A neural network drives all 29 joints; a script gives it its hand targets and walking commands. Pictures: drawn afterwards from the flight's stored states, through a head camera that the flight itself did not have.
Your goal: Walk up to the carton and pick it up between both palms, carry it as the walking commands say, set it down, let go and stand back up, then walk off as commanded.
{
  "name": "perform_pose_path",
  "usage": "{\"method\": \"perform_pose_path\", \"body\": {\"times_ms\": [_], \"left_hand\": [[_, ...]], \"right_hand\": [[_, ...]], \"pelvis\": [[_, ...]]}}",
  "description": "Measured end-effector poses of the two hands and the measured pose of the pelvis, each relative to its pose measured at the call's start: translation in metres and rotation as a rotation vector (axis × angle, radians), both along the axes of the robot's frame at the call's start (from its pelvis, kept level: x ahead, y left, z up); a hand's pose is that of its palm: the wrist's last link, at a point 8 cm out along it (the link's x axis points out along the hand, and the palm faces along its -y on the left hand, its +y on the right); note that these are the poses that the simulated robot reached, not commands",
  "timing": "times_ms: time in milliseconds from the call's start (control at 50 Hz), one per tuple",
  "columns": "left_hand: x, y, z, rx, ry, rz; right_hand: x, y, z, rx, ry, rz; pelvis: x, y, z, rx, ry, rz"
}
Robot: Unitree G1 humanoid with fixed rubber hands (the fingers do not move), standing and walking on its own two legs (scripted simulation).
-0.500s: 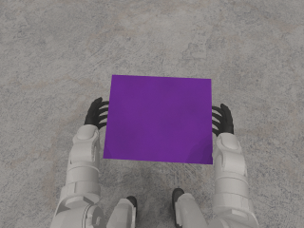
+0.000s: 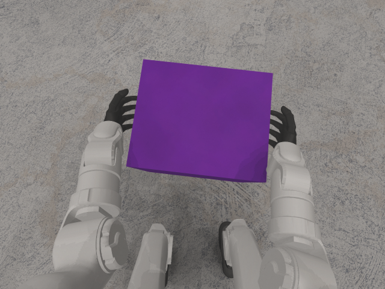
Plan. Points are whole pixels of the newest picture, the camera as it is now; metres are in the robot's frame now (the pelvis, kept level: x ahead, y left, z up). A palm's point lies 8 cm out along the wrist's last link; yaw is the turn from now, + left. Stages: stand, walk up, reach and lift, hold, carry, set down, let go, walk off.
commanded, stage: set down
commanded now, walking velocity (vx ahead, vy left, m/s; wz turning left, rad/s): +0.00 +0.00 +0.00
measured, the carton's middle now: (199, 131) +0.48 -0.01 -0.16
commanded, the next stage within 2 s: none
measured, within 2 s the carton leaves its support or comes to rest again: rests again in 1.98 s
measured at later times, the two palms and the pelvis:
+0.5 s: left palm (129, 128) +0.48 +0.17 -0.15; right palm (269, 140) +0.45 -0.18 -0.14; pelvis +0.00 +0.02 -0.07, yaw +0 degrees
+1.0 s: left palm (137, 129) +0.52 +0.17 -0.23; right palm (256, 142) +0.48 -0.17 -0.24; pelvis -0.02 +0.00 -0.14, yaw +0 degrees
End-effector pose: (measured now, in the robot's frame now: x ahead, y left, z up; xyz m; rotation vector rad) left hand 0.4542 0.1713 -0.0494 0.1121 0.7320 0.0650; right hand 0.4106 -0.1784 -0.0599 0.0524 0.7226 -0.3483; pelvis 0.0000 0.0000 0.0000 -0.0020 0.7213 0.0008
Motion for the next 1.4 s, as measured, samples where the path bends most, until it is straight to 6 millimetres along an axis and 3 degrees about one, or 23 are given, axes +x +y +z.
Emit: {"method": "perform_pose_path", "body": {"times_ms": [140,280,420,800,960,1140,1240,1400], "left_hand": [[0.002,0.007,-0.032,0.042,0.011,0.074],[0.018,0.003,-0.067,-0.003,-0.003,0.049],[0.026,-0.001,-0.087,0.006,0.008,0.033],[0.047,-0.007,-0.153,0.029,-0.006,0.039],[0.059,-0.001,-0.176,0.048,0.004,0.029],[0.067,0.005,-0.208,0.046,0.017,0.021],[0.074,0.004,-0.231,0.018,0.015,0.001],[0.082,-0.002,-0.259,0.005,0.029,-0.060]], "right_hand": [[0.016,0.010,-0.027,-0.006,0.013,0.017],[0.026,0.007,-0.047,-0.060,0.000,0.013],[0.033,0.003,-0.067,-0.043,0.009,0.000],[0.061,-0.005,-0.144,-0.007,-0.013,0.013],[0.064,0.002,-0.175,-0.014,0.001,0.011],[0.074,0.008,-0.204,-0.025,0.012,0.024],[0.081,0.005,-0.218,-0.057,0.013,0.034],[0.075,-0.002,-0.250,-0.049,0.033,0.008]], "pelvis": [[0.000,0.013,-0.022,-0.001,0.050,0.003],[0.002,0.019,-0.045,-0.011,0.112,0.006],[0.004,0.022,-0.060,-0.012,0.140,0.008],[-0.009,0.003,-0.110,0.018,0.184,-0.006],[-0.014,-0.003,-0.131,0.018,0.182,-0.011],[-0.015,0.006,-0.150,0.004,0.189,-0.003],[-0.016,0.012,-0.161,-0.005,0.200,0.003],[-0.016,0.020,-0.177,-0.022,0.196,0.011]]}}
